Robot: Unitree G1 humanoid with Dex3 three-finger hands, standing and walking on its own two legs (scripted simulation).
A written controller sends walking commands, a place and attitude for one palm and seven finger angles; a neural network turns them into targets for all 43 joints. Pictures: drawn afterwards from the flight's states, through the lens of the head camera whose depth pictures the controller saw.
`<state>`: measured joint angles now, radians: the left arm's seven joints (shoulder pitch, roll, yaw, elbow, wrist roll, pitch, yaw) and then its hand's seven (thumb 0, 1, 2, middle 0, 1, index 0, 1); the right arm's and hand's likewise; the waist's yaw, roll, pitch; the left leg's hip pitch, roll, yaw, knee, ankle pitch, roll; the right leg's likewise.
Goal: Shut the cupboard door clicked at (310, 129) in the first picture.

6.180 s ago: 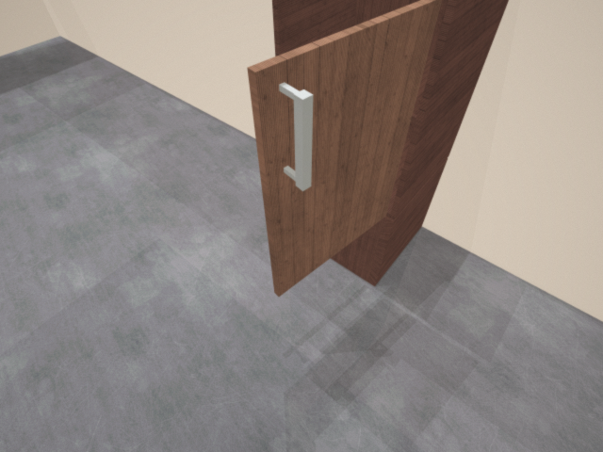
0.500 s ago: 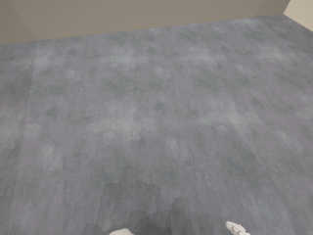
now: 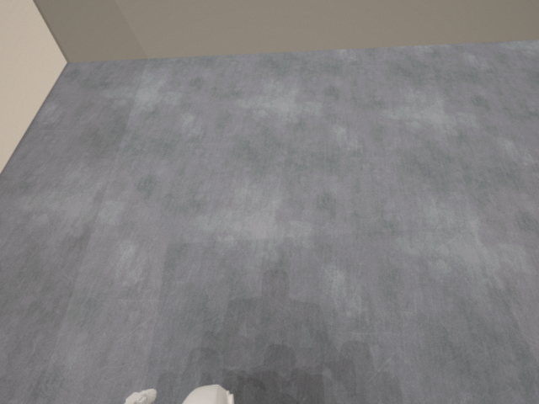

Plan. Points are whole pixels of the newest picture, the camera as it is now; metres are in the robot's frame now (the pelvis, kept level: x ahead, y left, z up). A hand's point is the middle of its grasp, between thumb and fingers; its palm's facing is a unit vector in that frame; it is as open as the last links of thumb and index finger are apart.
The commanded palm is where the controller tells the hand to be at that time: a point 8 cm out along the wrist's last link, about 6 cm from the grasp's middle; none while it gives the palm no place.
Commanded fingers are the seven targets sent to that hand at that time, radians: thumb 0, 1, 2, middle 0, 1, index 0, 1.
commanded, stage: walk to a spot facing it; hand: left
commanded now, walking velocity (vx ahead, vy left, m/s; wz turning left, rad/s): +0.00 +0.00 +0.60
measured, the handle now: out of the picture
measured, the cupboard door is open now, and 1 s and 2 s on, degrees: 80 80 80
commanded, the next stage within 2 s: none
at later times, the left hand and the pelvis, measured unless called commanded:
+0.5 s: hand out of the picture +0.10 +0.23 -0.16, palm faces +0.28 -0.92 -0.27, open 7.4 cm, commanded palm none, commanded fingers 0.00 0.90 0.90 -0.20 -0.30 -0.20 -0.30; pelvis +0.06 -0.01 +0.00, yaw +16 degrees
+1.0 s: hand out of the picture +0.01 +0.16 -0.19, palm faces +0.60 -0.76 -0.24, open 7.3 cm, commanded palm none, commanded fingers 0.00 0.90 0.90 -0.20 -0.30 -0.20 -0.30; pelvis +0.08 -0.03 -0.02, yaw +36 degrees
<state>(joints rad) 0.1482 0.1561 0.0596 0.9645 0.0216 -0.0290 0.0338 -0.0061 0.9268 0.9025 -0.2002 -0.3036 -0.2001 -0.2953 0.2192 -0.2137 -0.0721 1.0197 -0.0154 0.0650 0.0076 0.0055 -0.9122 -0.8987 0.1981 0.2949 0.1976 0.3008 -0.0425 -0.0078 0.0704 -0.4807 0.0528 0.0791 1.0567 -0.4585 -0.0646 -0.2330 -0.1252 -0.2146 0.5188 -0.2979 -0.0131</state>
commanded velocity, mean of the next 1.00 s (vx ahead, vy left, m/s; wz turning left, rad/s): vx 0.00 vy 0.00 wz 0.60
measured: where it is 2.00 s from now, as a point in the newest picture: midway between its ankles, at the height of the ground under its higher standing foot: outside the picture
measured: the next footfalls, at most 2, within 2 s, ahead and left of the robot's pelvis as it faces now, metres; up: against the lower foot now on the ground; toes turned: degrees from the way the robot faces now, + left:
left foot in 0.18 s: +0.08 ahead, +0.13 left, +0.00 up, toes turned +16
right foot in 0.58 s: +0.15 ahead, -0.14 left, +0.00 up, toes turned +16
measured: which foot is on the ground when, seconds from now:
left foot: up 0.00-0.16, down 0.18-0.58, up 0.60-0.98, down 1.00-1.00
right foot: down 0.00-0.18, up 0.20-0.56, down 0.58-1.00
